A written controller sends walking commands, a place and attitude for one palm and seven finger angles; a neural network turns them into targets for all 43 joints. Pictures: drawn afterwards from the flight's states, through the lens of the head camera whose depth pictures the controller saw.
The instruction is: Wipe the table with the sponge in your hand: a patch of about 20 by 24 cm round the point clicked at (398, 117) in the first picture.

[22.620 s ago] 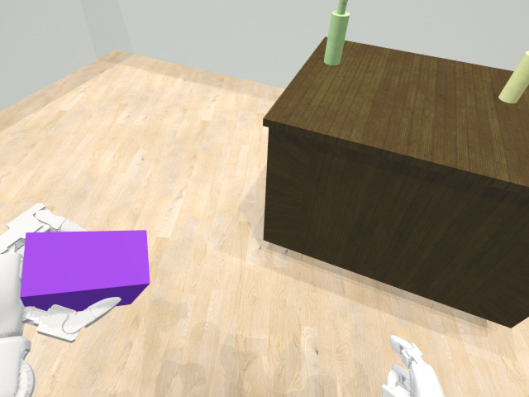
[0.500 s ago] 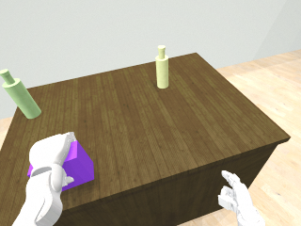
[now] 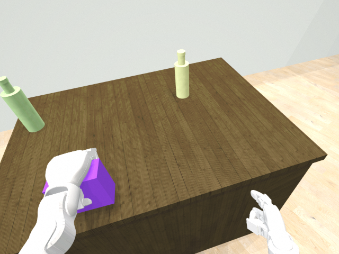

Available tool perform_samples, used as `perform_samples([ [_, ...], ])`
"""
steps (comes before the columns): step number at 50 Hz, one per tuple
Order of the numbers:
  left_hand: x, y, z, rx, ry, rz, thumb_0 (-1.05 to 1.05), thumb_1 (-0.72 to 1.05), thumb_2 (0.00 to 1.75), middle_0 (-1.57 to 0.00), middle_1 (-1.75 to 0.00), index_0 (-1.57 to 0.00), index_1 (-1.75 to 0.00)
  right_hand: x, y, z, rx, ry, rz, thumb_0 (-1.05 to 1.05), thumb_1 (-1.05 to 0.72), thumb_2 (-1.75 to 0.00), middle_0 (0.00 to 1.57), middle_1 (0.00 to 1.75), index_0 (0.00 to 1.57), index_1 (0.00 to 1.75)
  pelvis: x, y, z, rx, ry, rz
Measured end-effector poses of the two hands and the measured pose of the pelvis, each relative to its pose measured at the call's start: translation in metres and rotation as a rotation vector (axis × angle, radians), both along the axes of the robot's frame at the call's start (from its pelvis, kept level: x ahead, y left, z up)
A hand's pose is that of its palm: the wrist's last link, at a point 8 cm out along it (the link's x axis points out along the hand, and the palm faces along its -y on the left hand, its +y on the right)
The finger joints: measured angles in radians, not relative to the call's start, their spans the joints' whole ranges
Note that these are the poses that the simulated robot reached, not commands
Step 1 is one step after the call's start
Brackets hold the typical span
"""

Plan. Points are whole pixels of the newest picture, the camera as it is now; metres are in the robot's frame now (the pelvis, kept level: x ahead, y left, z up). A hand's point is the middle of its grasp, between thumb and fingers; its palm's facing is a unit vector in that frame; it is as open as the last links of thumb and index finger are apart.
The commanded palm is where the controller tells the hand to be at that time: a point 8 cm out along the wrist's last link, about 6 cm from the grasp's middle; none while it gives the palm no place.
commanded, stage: move the sponge above the wiping area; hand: left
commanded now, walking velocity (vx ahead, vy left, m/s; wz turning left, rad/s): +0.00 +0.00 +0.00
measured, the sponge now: (86, 191) +0.23 +0.26 +0.03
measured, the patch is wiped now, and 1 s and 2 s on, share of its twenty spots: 0.00 0.00 0.00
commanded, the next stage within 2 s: lower the sponge onto the table in 1.40 s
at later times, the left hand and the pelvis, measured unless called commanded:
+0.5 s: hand (82, 172) +0.25 +0.26 +0.08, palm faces +0.03 -0.08 -1.00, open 9.8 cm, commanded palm +0.22 +0.28 +0.15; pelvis +0.00 -0.01 +0.00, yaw +0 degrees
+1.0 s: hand (70, 170) +0.24 +0.28 +0.10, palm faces +0.15 -0.06 -0.99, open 9.8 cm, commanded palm +0.21 +0.28 +0.15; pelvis +0.00 +0.01 +0.00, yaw +0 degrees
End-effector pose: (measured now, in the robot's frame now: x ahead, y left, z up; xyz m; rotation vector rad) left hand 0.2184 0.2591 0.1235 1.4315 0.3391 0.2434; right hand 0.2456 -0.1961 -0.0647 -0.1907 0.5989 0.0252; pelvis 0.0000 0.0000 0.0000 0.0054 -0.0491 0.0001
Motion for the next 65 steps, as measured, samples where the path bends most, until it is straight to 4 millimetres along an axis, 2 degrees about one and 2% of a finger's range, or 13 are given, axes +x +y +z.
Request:
perform_samples([
  [4,-0.001,-0.008,0.014,0.042,-0.099,-0.052,0.00,-0.47,1.05,-0.76,-1.35,-0.77,-1.35,-0.001,-0.001,0.000,0.000,0.003,0.000,0.01,-0.91,-0.90,0.20,0.30,0.20,0.30,0.004,-0.002,0.000,0.000,-0.003,-0.008],
  [9,-0.004,0.012,0.030,0.065,-0.169,0.081,0.00,-0.47,1.05,-0.76,-1.35,-0.77,-1.35,0.000,-0.004,-0.002,0.024,0.025,-0.002,0.01,-0.91,-0.90,0.20,0.30,0.20,0.30,0.005,-0.004,0.000,0.002,-0.008,-0.014],
  [15,-0.008,0.032,0.010,0.027,-0.022,0.208,0.00,-0.47,1.05,-0.76,-1.35,-0.76,-1.36,0.003,-0.009,-0.002,0.015,0.024,-0.007,0.01,-0.91,-0.90,0.20,0.30,0.20,0.30,0.002,-0.006,0.000,0.002,-0.003,0.004],
  [20,-0.001,0.011,-0.005,-0.003,0.040,0.059,0.00,-0.47,1.05,-0.76,-1.35,-0.76,-1.36,0.004,-0.010,0.000,-0.021,0.001,-0.007,0.01,-0.91,-0.90,0.20,0.30,0.20,0.30,0.001,-0.006,-0.001,-0.001,0.001,0.012],
  [25,0.009,-0.003,0.011,0.050,-0.078,-0.062,0.00,-0.47,1.05,-0.76,-1.35,-0.77,-1.35,-0.001,-0.008,-0.002,-0.024,0.007,-0.017,0.01,-0.91,-0.90,0.20,0.30,0.20,0.30,0.004,-0.006,-0.001,-0.002,0.001,-0.003],
  [31,0.011,0.031,0.030,0.066,-0.156,0.127,0.00,-0.47,1.05,-0.76,-1.35,-0.77,-1.36,-0.007,-0.010,-0.006,0.012,0.049,-0.035,0.01,-0.91,-0.90,0.20,0.30,0.20,0.30,0.006,-0.005,0.000,0.001,0.001,-0.020],
  [36,-0.004,0.052,0.012,0.023,-0.015,0.237,0.00,-0.47,1.05,-0.76,-1.35,-0.76,-1.36,-0.007,-0.015,-0.006,0.003,0.054,-0.043,0.01,-0.91,-0.90,0.20,0.30,0.20,0.30,0.005,-0.001,-0.001,-0.001,0.007,-0.005],
  [41,-0.014,0.030,-0.011,-0.039,0.065,0.082,0.00,-0.47,1.05,-0.76,-1.35,-0.76,-1.36,-0.004,-0.013,-0.003,-0.042,0.024,-0.029,0.01,-0.91,-0.90,0.20,0.30,0.20,0.30,0.004,0.005,-0.002,-0.007,0.008,0.009],
  [46,-0.013,0.003,0.003,0.019,-0.074,-0.093,0.00,-0.47,1.05,-0.76,-1.35,-0.77,-1.35,-0.005,0.002,-0.002,-0.047,0.009,-0.008,0.01,-0.91,-0.90,0.20,0.30,0.20,0.30,0.003,0.008,-0.001,-0.010,0.000,0.002],
  [51,-0.001,0.023,0.028,0.069,-0.201,0.029,0.00,-0.47,1.05,-0.76,-1.35,-0.77,-1.35,-0.005,0.019,-0.002,0.015,0.028,0.004,0.01,-0.91,-0.90,0.20,0.30,0.20,0.30,0.000,0.008,0.000,-0.006,-0.005,-0.006],
  [55,0.003,0.040,0.035,0.037,-0.184,0.167,0.00,-0.47,1.05,-0.76,-1.35,-0.77,-1.35,-0.002,0.025,0.000,0.053,0.025,0.012,0.01,-0.91,-0.90,0.20,0.30,0.20,0.30,-0.002,0.009,0.001,-0.003,-0.003,-0.002],
  [58,0.000,0.036,0.024,0.001,-0.103,0.184,0.00,-0.47,1.05,-0.76,-1.35,-0.76,-1.36,-0.002,0.024,0.000,0.059,0.022,0.015,0.01,-0.90,-0.90,0.21,0.30,0.21,0.31,-0.003,0.010,0.001,-0.003,0.001,0.005],
  [65,0.000,-0.003,-0.007,-0.009,0.015,-0.008,0.00,-0.47,1.05,-0.76,-1.35,-0.77,-1.35,-0.004,0.013,-0.001,0.002,0.023,0.016,0.01,-0.91,-0.90,0.20,0.30,0.21,0.31,-0.003,0.008,0.000,-0.001,-0.001,0.002],
])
